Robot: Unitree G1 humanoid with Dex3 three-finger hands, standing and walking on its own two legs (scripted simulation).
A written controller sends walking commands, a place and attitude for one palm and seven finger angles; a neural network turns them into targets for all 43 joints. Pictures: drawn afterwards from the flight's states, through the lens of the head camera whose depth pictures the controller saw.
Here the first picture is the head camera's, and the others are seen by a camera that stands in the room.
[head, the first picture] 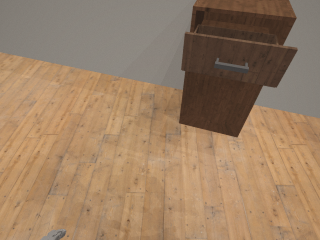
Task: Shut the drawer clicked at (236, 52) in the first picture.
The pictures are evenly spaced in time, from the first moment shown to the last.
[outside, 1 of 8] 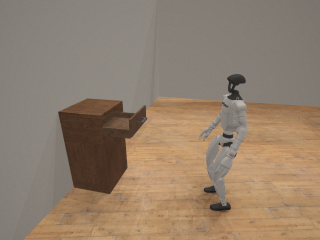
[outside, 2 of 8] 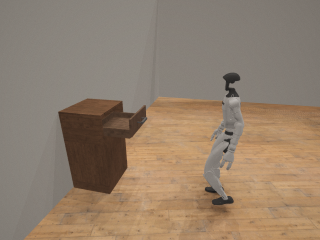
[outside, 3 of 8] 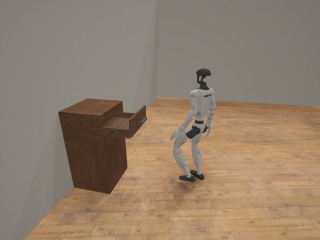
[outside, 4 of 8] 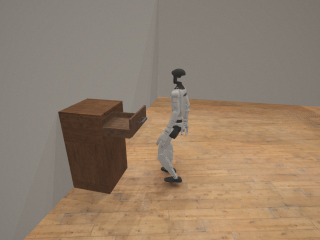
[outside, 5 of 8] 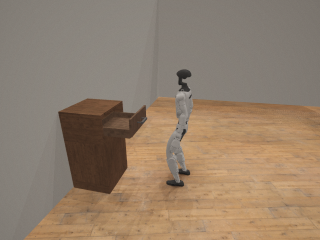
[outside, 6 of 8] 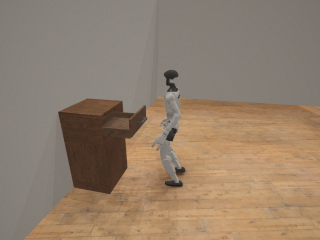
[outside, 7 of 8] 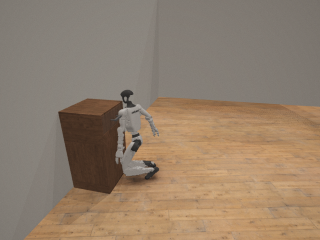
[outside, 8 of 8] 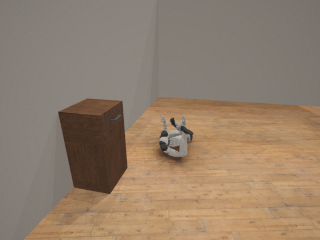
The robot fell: yes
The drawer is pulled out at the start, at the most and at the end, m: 0.29 0.29 0.00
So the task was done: no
